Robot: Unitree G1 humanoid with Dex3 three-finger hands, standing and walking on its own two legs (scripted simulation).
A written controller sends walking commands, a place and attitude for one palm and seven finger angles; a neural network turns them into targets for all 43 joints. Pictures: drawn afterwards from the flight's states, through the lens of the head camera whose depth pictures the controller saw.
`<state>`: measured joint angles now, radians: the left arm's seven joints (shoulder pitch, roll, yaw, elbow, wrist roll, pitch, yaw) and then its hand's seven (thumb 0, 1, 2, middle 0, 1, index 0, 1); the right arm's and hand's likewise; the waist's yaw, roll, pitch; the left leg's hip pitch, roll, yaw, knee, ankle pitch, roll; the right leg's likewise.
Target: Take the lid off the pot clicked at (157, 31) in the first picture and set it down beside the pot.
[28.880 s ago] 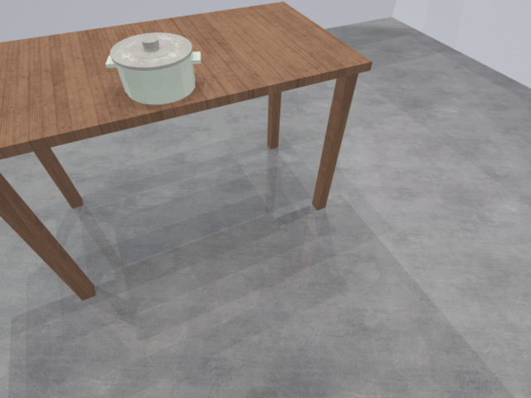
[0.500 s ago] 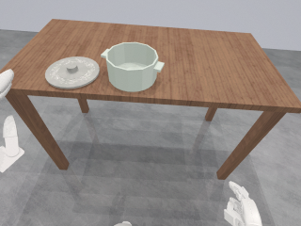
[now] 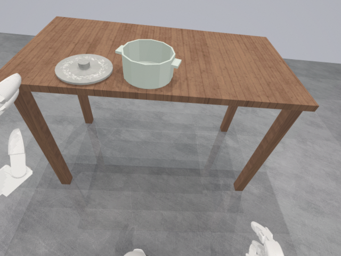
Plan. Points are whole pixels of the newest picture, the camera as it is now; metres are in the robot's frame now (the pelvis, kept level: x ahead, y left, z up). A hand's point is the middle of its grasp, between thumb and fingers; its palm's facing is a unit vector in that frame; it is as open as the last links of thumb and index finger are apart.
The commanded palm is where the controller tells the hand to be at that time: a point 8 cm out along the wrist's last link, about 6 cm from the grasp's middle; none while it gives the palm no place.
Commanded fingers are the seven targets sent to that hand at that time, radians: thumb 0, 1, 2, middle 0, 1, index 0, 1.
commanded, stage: stop stepping back and stand still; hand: left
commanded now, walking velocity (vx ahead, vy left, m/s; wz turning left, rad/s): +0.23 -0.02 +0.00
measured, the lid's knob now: (83, 63) +0.75 +0.35 +0.04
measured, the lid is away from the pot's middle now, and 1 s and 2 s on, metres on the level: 0.24 0.24 0.24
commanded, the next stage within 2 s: let the arm hang, fingers relaxed in 1.82 s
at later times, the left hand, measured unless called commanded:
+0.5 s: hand out of the picture +0.14 +0.29 +0.22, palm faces +0.48 -0.79 -0.39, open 7.4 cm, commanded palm +0.07 +0.32 +0.23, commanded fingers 0.00 0.90 0.90 -0.20 -0.30 -0.20 -0.30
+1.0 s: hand out of the picture -0.13 +0.18 -0.17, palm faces +0.10 -0.99 -0.12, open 7.2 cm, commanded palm none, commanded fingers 0.00 0.90 0.90 -0.20 -0.30 -0.20 -0.30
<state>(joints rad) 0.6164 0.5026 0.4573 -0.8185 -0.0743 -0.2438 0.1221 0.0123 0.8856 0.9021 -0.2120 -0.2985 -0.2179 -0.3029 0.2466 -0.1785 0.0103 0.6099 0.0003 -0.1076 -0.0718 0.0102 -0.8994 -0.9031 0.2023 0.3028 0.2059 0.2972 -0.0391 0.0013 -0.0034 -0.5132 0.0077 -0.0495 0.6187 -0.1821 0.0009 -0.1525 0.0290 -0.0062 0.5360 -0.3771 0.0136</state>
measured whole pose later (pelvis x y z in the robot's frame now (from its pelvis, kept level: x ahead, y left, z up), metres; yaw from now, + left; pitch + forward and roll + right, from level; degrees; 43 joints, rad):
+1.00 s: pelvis -0.07 +0.02 +0.01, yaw +5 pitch +0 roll -2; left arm 0.37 0.18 0.01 1.07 0.00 0.07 0.00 0.01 0.96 0.90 -0.20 -0.30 -0.20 -0.30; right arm 0.35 -0.19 -0.03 1.03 -0.02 0.05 -0.02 0.01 -0.91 -0.90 0.20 0.30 0.20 0.30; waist -0.01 -0.04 0.07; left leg -0.36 0.00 -0.07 0.54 -0.18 -0.01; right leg -0.22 0.00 -0.08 0.50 -0.28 -0.01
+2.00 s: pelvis -0.01 +0.01 +0.02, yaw +3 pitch +0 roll +0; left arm 0.24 0.14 0.03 1.12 0.00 0.01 0.04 0.00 0.92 0.90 -0.20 -0.29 -0.20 -0.30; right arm 0.25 -0.14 -0.04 1.12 -0.01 0.01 -0.05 0.00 -0.91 -0.90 0.20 0.30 0.20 0.30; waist -0.02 0.01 0.07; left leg -0.22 0.02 -0.04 0.47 -0.25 -0.03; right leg -0.09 0.01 -0.04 0.42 -0.32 -0.02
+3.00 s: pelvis +0.00 +0.00 +0.02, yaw +2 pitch +0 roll +0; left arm 0.27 0.13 0.03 1.12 0.00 0.01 0.05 0.01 0.92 0.90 -0.20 -0.29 -0.20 -0.30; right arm 0.27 -0.12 -0.03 1.14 -0.01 0.01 -0.05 0.00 -0.91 -0.90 0.20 0.30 0.20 0.30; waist -0.02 0.01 0.05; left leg -0.19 0.03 -0.03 0.44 -0.24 -0.04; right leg -0.08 0.02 -0.04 0.40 -0.32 -0.03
